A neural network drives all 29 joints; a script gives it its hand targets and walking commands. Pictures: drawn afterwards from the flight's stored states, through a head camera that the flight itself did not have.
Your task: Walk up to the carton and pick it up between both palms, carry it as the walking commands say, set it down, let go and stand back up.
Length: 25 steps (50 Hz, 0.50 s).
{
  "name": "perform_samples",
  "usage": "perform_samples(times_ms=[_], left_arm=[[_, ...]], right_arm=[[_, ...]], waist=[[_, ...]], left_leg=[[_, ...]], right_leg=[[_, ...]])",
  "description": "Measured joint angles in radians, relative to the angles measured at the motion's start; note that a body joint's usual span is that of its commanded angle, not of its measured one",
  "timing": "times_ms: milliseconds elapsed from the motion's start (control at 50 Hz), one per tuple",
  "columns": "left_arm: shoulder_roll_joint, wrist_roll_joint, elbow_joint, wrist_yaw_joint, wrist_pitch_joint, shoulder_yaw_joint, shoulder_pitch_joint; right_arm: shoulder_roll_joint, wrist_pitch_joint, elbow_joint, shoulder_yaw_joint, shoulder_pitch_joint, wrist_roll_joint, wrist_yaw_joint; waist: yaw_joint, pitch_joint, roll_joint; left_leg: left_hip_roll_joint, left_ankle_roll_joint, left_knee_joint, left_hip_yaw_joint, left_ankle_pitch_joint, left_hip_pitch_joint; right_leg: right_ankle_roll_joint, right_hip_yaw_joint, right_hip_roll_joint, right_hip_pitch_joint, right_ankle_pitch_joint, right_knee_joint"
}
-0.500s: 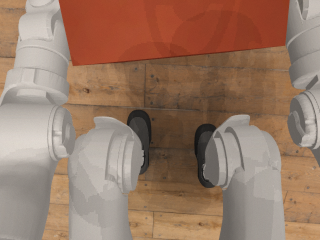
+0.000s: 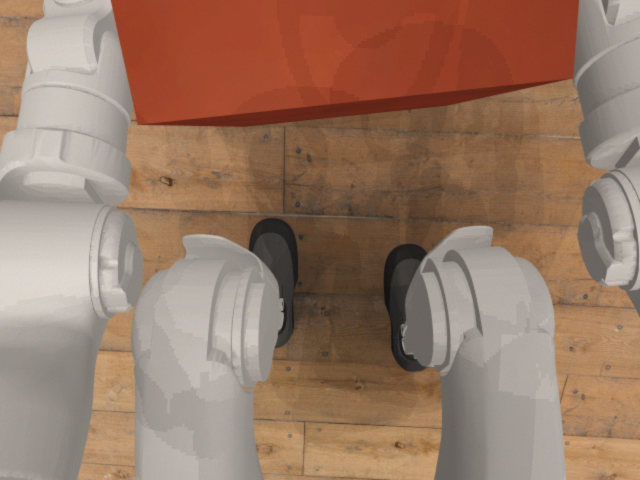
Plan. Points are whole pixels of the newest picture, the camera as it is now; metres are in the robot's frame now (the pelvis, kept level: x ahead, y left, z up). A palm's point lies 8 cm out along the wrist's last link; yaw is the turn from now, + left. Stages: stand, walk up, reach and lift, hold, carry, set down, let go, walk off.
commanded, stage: reach and lift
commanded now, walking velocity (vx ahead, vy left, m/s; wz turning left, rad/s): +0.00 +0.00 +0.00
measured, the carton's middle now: out of the picture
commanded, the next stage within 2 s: none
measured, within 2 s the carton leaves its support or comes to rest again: neither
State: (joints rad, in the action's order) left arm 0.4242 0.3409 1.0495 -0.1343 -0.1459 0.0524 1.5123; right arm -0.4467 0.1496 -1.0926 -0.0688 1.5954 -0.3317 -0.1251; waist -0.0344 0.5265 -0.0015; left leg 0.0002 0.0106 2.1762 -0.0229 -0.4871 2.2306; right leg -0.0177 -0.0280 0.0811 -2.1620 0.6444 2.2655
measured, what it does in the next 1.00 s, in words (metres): rises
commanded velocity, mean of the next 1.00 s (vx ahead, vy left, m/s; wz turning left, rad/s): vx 0.00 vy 0.00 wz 0.00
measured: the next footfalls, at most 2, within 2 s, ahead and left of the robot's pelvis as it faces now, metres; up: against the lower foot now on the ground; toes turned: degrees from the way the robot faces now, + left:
none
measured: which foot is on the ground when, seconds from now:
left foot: down 0.00-1.00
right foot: down 0.00-1.00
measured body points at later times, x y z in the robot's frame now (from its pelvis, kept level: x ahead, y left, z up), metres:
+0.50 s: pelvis -0.02 -0.01 +0.02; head +0.35 +0.00 +0.27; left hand +0.57 +0.21 -0.10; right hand +0.59 -0.16 -0.10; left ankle +0.14 +0.11 -0.33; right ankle +0.10 -0.10 -0.33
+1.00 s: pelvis -0.01 -0.01 +0.06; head +0.36 +0.00 +0.31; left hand +0.56 +0.21 -0.06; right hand +0.59 -0.16 -0.06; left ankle +0.14 +0.11 -0.33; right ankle +0.10 -0.10 -0.33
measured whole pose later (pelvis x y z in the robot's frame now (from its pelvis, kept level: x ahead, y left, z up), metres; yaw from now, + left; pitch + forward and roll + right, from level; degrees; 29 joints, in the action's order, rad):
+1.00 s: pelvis -0.01 -0.01 +0.06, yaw +0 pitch +29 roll +1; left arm 0.35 0.10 0.66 -0.07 -0.42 0.30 1.42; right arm -0.36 0.40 -0.73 0.22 1.50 -0.11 -0.07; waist -0.05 0.53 -0.03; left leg 0.00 -0.02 1.99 0.00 -0.47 2.01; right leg -0.04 -0.03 0.10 -1.96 0.60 2.07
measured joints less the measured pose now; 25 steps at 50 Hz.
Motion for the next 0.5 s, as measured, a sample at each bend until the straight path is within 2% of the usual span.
perform_samples(times_ms=[120, 240, 380, 500], left_arm=[[0.006, 0.000, -0.037, -0.006, -0.032, -0.009, -0.010], [0.003, -0.031, -0.056, -0.004, -0.071, 0.012, -0.009], [0.004, -0.072, -0.050, 0.017, -0.116, 0.058, 0.030], [-0.002, -0.107, -0.083, 0.028, -0.149, 0.091, 0.043]], right_arm=[[-0.001, 0.028, 0.031, 0.007, -0.009, 0.002, -0.002], [0.003, 0.061, 0.038, 0.035, -0.001, 0.016, 0.002], [0.021, 0.089, 0.035, 0.113, 0.015, 0.087, 0.019], [0.027, 0.124, 0.105, 0.161, -0.007, 0.131, 0.026]], waist=[[0.006, 0.001, -0.017], [0.000, -0.001, -0.025], [-0.006, -0.002, -0.021], [-0.009, -0.002, -0.014]], left_leg=[[0.000, -0.004, 0.002, 0.003, 0.005, -0.021], [-0.001, -0.011, -0.021, 0.007, 0.014, -0.063], [0.006, -0.019, -0.061, 0.011, 0.033, -0.093], [0.011, -0.023, -0.081, 0.017, 0.040, -0.098]], right_leg=[[-0.003, -0.003, 0.001, 0.018, -0.007, 0.003], [-0.008, -0.004, 0.004, 0.054, -0.023, -0.019], [-0.015, -0.005, -0.001, 0.079, -0.042, -0.054], [-0.019, -0.009, -0.004, 0.085, -0.047, -0.075]])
